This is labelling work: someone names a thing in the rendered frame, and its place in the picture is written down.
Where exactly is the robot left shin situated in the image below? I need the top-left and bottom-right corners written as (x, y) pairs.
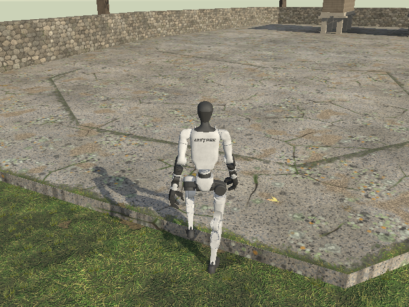
top-left (185, 191), bottom-right (194, 230)

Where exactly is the robot right shin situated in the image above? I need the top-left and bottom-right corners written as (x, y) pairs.
top-left (210, 221), bottom-right (222, 265)

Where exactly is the robot right hand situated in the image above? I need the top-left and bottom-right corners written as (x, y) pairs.
top-left (224, 177), bottom-right (238, 191)

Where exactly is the robot left upper arm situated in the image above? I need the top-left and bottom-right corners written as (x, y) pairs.
top-left (177, 129), bottom-right (192, 166)

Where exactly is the robot left hand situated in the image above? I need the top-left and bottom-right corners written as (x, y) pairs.
top-left (169, 189), bottom-right (184, 209)

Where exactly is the right robot forearm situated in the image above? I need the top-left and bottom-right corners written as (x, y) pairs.
top-left (226, 154), bottom-right (237, 179)

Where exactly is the robot shin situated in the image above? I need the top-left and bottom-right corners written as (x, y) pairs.
top-left (210, 221), bottom-right (222, 265)
top-left (185, 191), bottom-right (194, 230)

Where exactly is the left robot forearm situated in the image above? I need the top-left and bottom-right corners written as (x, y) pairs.
top-left (170, 156), bottom-right (183, 191)

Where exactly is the robot right upper arm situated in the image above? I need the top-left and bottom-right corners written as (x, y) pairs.
top-left (218, 129), bottom-right (233, 164)

